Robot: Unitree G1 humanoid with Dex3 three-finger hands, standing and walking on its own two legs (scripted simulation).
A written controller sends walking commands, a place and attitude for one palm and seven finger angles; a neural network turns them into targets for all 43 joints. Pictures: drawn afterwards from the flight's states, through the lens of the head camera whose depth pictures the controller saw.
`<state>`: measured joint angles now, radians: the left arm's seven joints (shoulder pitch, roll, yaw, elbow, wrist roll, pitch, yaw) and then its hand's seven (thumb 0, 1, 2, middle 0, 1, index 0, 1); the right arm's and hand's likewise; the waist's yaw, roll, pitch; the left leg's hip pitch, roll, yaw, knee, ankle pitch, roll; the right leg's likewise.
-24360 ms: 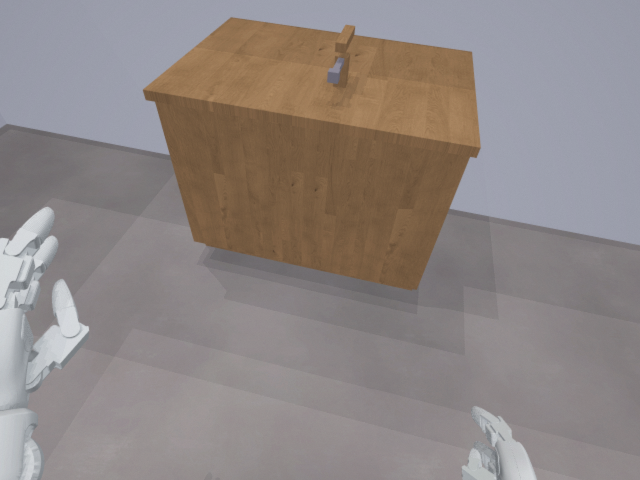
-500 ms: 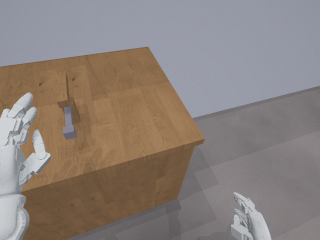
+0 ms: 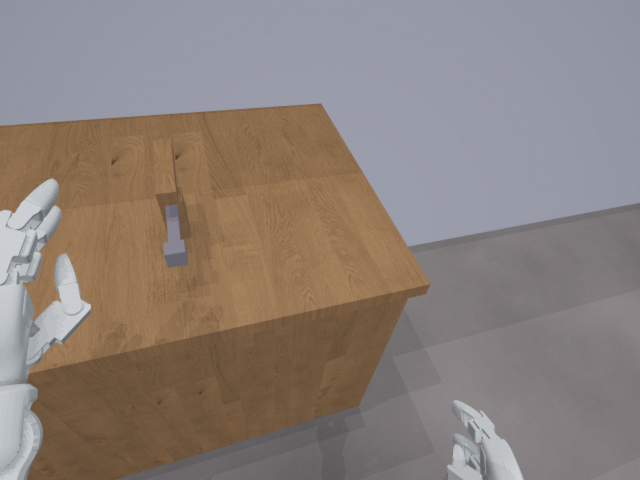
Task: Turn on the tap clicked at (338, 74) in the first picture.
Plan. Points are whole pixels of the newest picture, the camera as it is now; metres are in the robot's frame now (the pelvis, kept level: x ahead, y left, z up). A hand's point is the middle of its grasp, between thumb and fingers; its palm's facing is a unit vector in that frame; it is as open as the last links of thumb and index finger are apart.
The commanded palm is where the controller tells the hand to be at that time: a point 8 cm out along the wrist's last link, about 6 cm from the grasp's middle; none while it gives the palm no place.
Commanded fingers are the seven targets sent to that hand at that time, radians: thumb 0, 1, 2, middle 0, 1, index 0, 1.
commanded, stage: look again from close up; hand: left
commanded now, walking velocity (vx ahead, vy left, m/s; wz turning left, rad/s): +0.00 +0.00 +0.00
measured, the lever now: (176, 253) +0.39 +0.25 +0.04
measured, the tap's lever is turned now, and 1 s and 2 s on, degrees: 0 0 0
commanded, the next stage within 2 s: come to a stop and stand still in 0.32 s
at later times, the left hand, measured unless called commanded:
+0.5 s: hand (143, 264) +0.27 +0.22 +0.16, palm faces +0.36 -0.86 -0.37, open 7.4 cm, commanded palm +0.21 +0.26 +0.18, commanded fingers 0.00 0.90 0.90 -0.20 -0.30 -0.20 -0.30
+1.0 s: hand (99, 228) +0.28 +0.26 +0.19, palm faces +0.49 -0.77 -0.40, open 7.4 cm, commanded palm +0.19 +0.25 +0.18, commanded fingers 0.00 0.90 0.90 -0.20 -0.30 -0.20 -0.30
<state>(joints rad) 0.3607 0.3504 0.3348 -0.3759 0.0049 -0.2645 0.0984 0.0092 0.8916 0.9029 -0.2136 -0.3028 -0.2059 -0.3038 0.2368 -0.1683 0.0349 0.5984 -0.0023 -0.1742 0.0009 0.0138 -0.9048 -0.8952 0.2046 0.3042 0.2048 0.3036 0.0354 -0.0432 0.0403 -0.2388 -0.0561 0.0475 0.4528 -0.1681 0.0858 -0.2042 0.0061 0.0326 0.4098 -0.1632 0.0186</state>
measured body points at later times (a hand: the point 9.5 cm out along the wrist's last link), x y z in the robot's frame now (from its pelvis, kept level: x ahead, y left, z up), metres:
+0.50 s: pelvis +0.05 -0.03 +0.00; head +0.08 -0.01 +0.45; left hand +0.25 +0.26 +0.18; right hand +0.23 -0.25 -0.07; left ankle +0.06 +0.05 -0.74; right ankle +0.05 -0.14 -0.74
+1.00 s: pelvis +0.04 -0.04 +0.00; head +0.07 -0.01 +0.45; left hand +0.25 +0.30 +0.21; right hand +0.23 -0.25 -0.07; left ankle +0.06 +0.05 -0.74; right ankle +0.05 -0.14 -0.74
